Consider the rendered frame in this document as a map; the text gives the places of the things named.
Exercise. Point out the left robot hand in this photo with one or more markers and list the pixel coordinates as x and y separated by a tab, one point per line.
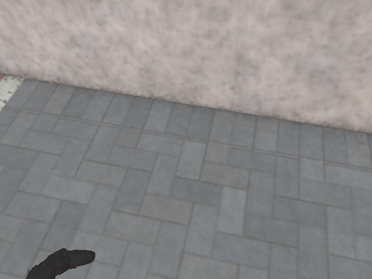
59	262

